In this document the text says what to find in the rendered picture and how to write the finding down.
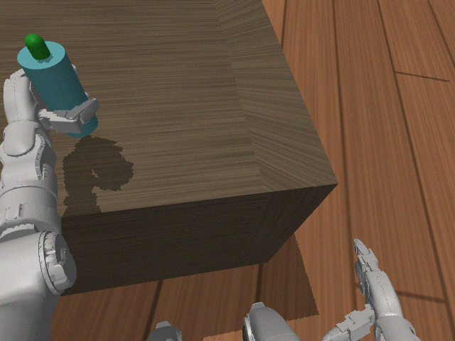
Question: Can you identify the bottle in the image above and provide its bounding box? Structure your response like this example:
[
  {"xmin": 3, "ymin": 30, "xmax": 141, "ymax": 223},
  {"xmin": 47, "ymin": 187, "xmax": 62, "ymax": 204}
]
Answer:
[{"xmin": 17, "ymin": 33, "xmax": 98, "ymax": 137}]

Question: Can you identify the left robot arm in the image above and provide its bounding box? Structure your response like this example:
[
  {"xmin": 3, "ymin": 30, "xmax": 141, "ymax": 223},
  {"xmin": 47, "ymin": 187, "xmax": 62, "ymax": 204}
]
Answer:
[{"xmin": 0, "ymin": 121, "xmax": 77, "ymax": 341}]

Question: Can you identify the right robot arm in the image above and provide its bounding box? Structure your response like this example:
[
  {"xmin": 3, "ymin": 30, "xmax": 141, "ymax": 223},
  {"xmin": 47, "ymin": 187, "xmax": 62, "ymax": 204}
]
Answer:
[{"xmin": 374, "ymin": 315, "xmax": 421, "ymax": 341}]

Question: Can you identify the left robot hand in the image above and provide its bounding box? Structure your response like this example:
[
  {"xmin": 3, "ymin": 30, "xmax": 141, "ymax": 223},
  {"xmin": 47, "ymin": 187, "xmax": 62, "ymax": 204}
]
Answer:
[{"xmin": 4, "ymin": 65, "xmax": 100, "ymax": 134}]

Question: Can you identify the right robot hand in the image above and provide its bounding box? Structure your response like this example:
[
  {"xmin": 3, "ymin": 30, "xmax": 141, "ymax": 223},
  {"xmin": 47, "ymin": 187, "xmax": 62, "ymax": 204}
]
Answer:
[{"xmin": 322, "ymin": 238, "xmax": 404, "ymax": 341}]

